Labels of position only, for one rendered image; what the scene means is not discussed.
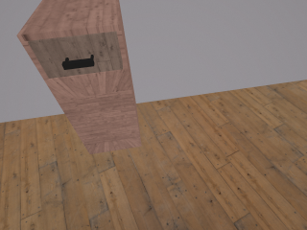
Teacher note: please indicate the cabinet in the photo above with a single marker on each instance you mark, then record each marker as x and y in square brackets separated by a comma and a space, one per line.
[101, 106]

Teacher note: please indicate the handle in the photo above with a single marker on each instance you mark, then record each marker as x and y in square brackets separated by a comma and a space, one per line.
[78, 63]

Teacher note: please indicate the drawer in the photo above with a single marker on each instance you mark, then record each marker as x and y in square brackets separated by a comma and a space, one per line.
[52, 52]

